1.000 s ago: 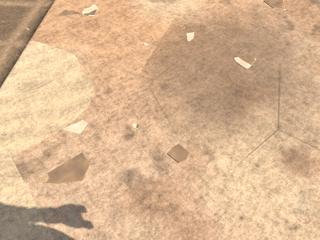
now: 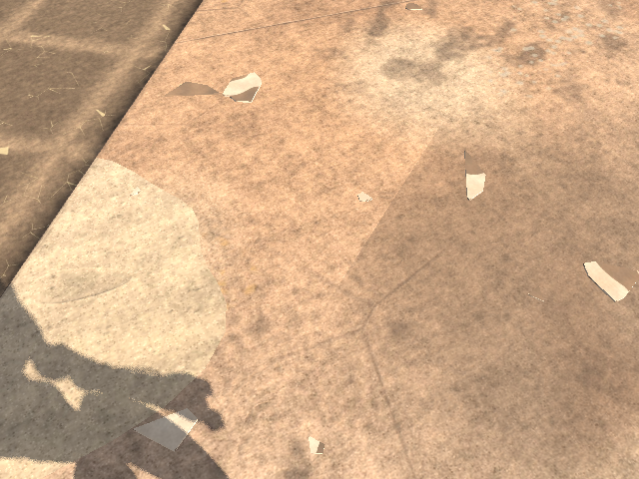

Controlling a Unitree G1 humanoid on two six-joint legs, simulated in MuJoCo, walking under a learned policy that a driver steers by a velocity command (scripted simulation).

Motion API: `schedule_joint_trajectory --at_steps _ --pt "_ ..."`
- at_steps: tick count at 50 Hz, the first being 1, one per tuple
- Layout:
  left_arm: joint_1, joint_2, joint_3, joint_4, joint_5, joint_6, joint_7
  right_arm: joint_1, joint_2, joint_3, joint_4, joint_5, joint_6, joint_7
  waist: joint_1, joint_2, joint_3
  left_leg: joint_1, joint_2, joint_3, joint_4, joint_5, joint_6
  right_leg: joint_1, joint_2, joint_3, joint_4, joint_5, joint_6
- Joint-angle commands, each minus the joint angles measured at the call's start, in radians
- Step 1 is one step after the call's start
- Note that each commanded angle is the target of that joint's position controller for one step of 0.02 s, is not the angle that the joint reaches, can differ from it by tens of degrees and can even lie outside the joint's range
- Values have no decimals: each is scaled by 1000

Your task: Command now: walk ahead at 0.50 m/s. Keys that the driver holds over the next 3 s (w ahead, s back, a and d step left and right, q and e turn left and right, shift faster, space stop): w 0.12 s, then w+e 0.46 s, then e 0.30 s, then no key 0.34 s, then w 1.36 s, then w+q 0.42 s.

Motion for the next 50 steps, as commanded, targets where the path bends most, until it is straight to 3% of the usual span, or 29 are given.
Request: schedule_joint_trajectory --at_steps 1,3,7,12,15,16,17,18,19,20,21,22,23,25,29,34,37,39,40,41,42,43,44,45,46,47,49,50 --pt "-8 123 28 -44 -1 -25 5 35 -65 -21 -57 -7 5 -6 -25 -126 -54 -132 76 -36 -52 76 -17 126 -264 288 -286 89 -186" --pt "11 147 36 -28 -3 -26 14 -29 -55 -16 -77 -13 8 -9 -17 -103 -26 -179 84 -32 -152 163 -37 126 -262 240 -314 146 -193" --pt "61 164 41 -2 -14 -15 28 -164 -27 -4 -103 -14 -5 1 29 -89 5 -154 58 -4 -415 374 -46 145 -218 146 -324 173 -152" --pt "147 186 50 38 -32 11 37 -298 -37 -4 -143 -2 -27 26 66 -95 35 -102 5 -5 -601 398 -47 219 -250 192 -257 126 -140" --pt "131 199 59 41 -33 25 45 -244 -80 -19 -132 -1 -41 31 14 -124 10 7 -13 -11 -658 309 -19 257 -278 246 -168 153 -110" --pt "117 191 57 39 -32 28 46 -162 -101 -32 -108 -4 -44 27 -35 -122 -31 130 -29 10 -688 286 0 241 -250 232 -83 235 -89" --pt "121 147 42 33 -22 28 45 -22 -151 -56 -72 -13 -47 17 -96 -96 -135 352 4 -9 -670 291 36 172 -186 191 102 254 -56" --pt "133 69 15 1 8 27 45 142 -226 -74 -57 -27 -42 7 -147 63 -307 635 209 -220 -643 283 90 -12 -94 122 433 -27 -10" --pt "257 8 -1 -21 -26 7 41 155 -270 -81 -39 -32 -31 13 -74 360 -391 845 370 -654 -793 29 224 -342 17 114 710 -443 29" --pt "205 127 27 0 -48 2 42 118 -160 -55 -55 -24 -31 15 -105 202 -294 767 338 -632 -843 -113 197 -434 -46 193 824 -407 31" --pt "120 166 41 -21 -54 2 42 64 -112 -40 -58 -17 -33 12 -106 131 -178 654 309 -471 -852 -86 160 -466 -84 178 831 -310 24" --pt "88 149 42 -24 -47 7 45 4 -91 -32 -58 -22 -35 13 -77 67 -124 541 269 -367 -876 23 143 -426 -123 164 808 -229 30" --pt "73 137 46 -28 -37 14 46 -39 -63 -26 -54 -25 -36 14 -55 69 -73 460 236 -278 -906 106 139 -402 -147 167 760 -175 35" --pt "88 101 47 -33 -41 36 39 -75 -51 -26 -42 -32 -46 10 -21 93 -47 373 209 -160 -958 208 137 -331 -174 160 723 -120 44" --pt "25 66 43 -75 -31 61 36 -65 -87 -42 -9 -32 -53 -1 -13 34 -2 362 217 -16 -1005 349 161 -394 -183 158 610 -13 67" --pt "-105 35 30 -135 -13 52 3 -78 -132 -53 3 -26 -22 -28 -42 27 21 348 169 196 -942 671 126 -269 -130 36 289 198 69" --pt "-129 63 41 -170 -13 63 -16 -65 -158 -63 14 1 0 -34 -39 46 -6 440 201 211 -862 737 106 -236 -106 16 209 152 39" --pt "-77 104 61 -174 -8 70 -22 -91 -181 -74 7 22 13 -39 3 64 -41 477 212 216 -738 878 84 -161 -62 -16 180 58 1" --pt "5 133 78 -158 -8 71 -22 -108 -181 -76 1 30 21 -40 49 53 -79 473 193 227 -611 909 63 -64 -28 -33 128 65 -25" --pt "118 183 104 -127 -7 69 -9 -102 -156 -68 0 27 24 -37 104 2 -138 418 138 248 -415 817 20 104 11 -31 41 177 -59" --pt "157 284 127 -132 -7 75 19 -39 -91 -45 -15 -24 20 -29 84 -205 -205 178 59 255 -108 295 -52 343 -167 215 53 634 -127" --pt "84 346 120 -182 17 69 23 66 -27 -18 -38 -59 13 -17 -26 -329 -348 -113 -125 106 218 -412 -114 559 -399 666 59 873 -360" --pt "81 279 106 -206 8 65 7 19 -112 -32 -26 -23 10 -7 49 -166 -454 -147 -92 -66 281 -361 -96 544 -399 679 -25 649 -373" --pt "18 228 91 -213 -2 57 5 -57 -129 -37 -45 6 13 -8 39 -119 -328 -202 -55 -54 251 -262 -75 440 -358 560 -55 491 -320" --pt "-33 180 77 -209 -19 58 10 -82 -118 -36 -35 -4 22 -21 14 -51 -224 -207 -10 -41 176 -182 -72 312 -304 466 -72 374 -255" --pt "-69 147 65 -210 -20 62 18 -93 -124 -40 -28 -18 35 -34 -6 -56 -171 -163 17 -44 103 -133 -72 190 -272 411 -91 321 -220" --pt "-91 148 61 -215 9 65 26 -64 -121 -44 -21 -23 57 -39 -39 -107 -161 -42 7 -29 60 -70 -75 46 -233 355 -125 332 -207" --pt "-89 152 61 -213 14 61 30 -48 -105 -42 -16 -23 61 -42 -45 -115 -172 -20 3 -25 30 -55 -80 30 -226 332 -128 365 -211"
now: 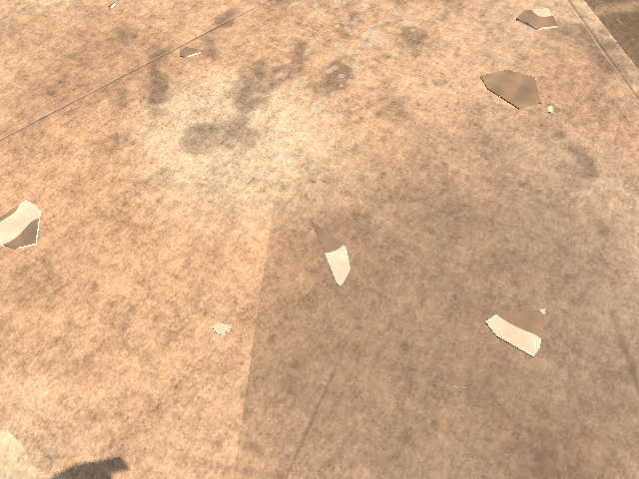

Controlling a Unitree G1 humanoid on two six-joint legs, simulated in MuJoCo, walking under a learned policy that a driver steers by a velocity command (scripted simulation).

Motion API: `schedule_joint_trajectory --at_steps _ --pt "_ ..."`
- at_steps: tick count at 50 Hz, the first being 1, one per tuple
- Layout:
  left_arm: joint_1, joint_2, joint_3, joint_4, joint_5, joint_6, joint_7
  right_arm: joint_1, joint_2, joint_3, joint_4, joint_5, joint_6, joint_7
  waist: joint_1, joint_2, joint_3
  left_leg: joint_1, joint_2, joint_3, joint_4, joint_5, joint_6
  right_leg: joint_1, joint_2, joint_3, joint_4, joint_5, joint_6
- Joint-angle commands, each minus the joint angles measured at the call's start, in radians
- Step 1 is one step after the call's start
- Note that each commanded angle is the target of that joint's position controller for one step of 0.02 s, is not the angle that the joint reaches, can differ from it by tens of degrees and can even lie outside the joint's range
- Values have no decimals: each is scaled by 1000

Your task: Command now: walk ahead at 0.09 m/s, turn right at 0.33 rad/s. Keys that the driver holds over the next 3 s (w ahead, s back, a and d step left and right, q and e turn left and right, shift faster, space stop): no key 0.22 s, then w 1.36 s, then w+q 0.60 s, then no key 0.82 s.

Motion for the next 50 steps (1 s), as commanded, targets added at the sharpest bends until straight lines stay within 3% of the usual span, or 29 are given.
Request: schedule_joint_trajectory --at_steps 1,3,6,10,11,13,14,15,16,17,18,19,21,24,26,28,29,30,31,32,33,35,36,38,42,44,47,49,50 --pt "-10 134 31 -66 13 -19 17 131 -83 -25 -15 -6 15 -16 -43 -106 -233 39 20 -23 -58 73 -10 146 -258 251 -175 317 -182" --pt "-6 132 29 -55 8 -17 26 109 -68 -19 -18 -7 19 -22 -33 -109 -240 37 24 -29 -152 104 -22 162 -254 240 -177 262 -174" --pt "-23 120 21 -46 10 -6 34 71 -59 -13 -19 -2 27 -21 -14 -133 -218 84 33 -32 -292 159 -29 138 -235 239 -204 19 -152" --pt "-16 102 9 -18 15 3 28 47 -60 -10 -16 2 19 -12 9 -151 -169 170 17 -14 -467 148 -21 124 -235 270 -201 -139 -139" --pt "-17 92 3 -10 13 5 27 56 -55 -9 -11 2 14 -8 1 -144 -164 204 10 -5 -537 161 -12 129 -232 275 -182 -146 -129" --pt "11 57 -14 15 4 9 27 114 -36 -1 17 -9 2 8 -30 -116 -173 354 -12 35 -731 265 23 83 -184 259 -167 -370 -64" --pt "34 58 -14 23 7 6 28 136 -73 -7 20 -17 -2 9 -22 -84 -159 391 46 -25 -734 219 58 33 -145 241 -120 -452 -24" --pt "46 49 -14 13 9 -1 26 134 -143 -21 16 -16 -3 5 12 30 -127 373 117 -107 -756 45 117 -39 -58 144 -34 -486 9" --pt "-16 53 -11 -6 1 -11 27 187 -153 -32 42 -11 -3 9 -28 151 -94 300 159 -230 -878 -214 187 -55 12 12 107 -431 49" --pt "-57 67 -6 -22 -11 -24 24 187 -157 -33 40 -11 -11 10 -48 230 -35 292 243 -380 -992 -303 233 -99 15 -34 222 -346 63" --pt "-78 81 3 -26 -20 -35 22 175 -150 -32 39 -11 -18 4 -56 247 0 295 288 -445 -1023 -259 258 -138 -19 -9 305 -334 59" --pt "-76 96 12 -23 -22 -40 18 186 -139 -31 41 -7 -28 1 -63 236 7 341 296 -446 -1023 -187 265 -200 -42 8 375 -373 55" --pt "-73 57 6 -18 -26 -55 6 208 -124 -30 50 16 -41 0 -62 166 -9 443 269 -377 -995 -68 247 -257 -81 19 350 -355 41" --pt "-105 5 -9 -11 -23 -72 -9 191 -134 -36 57 27 -34 6 -64 163 -37 368 176 -200 -978 111 209 -27 -52 -56 125 -253 46" --pt "-39 18 1 21 -25 -70 -14 187 -144 -40 60 33 -26 14 -26 153 -69 288 157 -147 -938 154 205 171 -19 -100 2 -112 50" --pt "91 53 21 68 -33 -57 -2 181 -107 -26 61 27 -31 20 34 115 -110 188 136 -118 -843 180 169 387 -31 -74 -40 -91 34" --pt "199 97 36 87 -33 -54 11 156 -51 -9 51 17 -38 25 86 23 -156 91 79 -47 -644 199 117 531 -142 74 -89 -151 -3" --pt "289 222 63 94 -21 -47 20 154 22 13 4 6 -61 24 99 -276 -212 -156 -26 80 -306 65 47 702 -371 447 -189 -256 -129" --pt "336 214 59 110 -14 -56 13 106 -45 -1 -20 24 -82 18 128 -281 -194 -296 -33 -4 -88 -106 44 664 -467 689 -275 -394 -244" --pt "277 156 38 102 -15 -68 11 93 -96 -17 -23 42 -94 24 92 -203 -95 -381 29 -39 1 -50 72 621 -448 622 -280 -434 -228" --pt "235 117 25 91 -9 -77 10 87 -90 -15 -12 44 -100 29 72 -165 -59 -380 61 -37 3 44 93 572 -393 514 -289 -392 -192" --pt "170 89 12 81 -7 -79 7 74 -74 -16 -8 19 -102 36 33 -117 -19 -336 97 -33 -87 168 95 481 -338 370 -321 -176 -149" --pt "166 83 9 81 -6 -76 8 72 -57 -12 -8 16 -97 43 23 -115 -21 -300 101 -21 -126 205 89 450 -317 312 -337 -81 -138" --pt "177 96 14 90 -11 -72 15 48 -25 -2 -17 11 -89 53 17 -100 -27 -265 87 10 -236 275 63 418 -292 219 -353 63 -137" --pt "216 131 22 118 -19 -72 27 -97 13 23 -67 12 -85 64 47 -98 -9 -106 29 54 -538 484 38 309 -247 95 -374 93 -113" --pt "255 141 25 141 -27 -74 27 -147 -1 24 -88 19 -82 71 59 -101 3 -58 12 49 -600 539 47 314 -273 96 -382 77 -109" --pt "266 143 29 167 -34 -69 29 -175 -34 16 -110 21 -82 80 38 -95 11 -59 8 24 -663 510 89 421 -319 92 -339 153 -83" --pt "260 159 34 174 -29 -59 31 -121 -67 2 -101 18 -83 81 -2 -111 -40 38 -25 51 -671 439 120 483 -322 77 -240 387 -60" --pt "251 163 34 175 -26 -51 32 -26 -94 -14 -76 16 -81 76 -56 -116 -105 173 -57 82 -675 413 144 484 -297 50 -113 558 -41"
Over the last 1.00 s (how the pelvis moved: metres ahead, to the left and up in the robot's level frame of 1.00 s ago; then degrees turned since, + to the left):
0.45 -0.02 -0.01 -24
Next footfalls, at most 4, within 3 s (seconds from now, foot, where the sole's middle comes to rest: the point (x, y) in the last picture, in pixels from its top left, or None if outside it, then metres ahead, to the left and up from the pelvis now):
0.28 left None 0.11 0.17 -0.77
0.58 right None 0.18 -0.10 -0.77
1.02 left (297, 416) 0.53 0.12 -0.77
1.56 right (410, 296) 0.82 -0.14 -0.77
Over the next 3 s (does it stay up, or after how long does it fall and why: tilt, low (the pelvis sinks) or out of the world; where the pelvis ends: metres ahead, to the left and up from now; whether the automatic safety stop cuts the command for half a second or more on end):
stays up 1.24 0.07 0.00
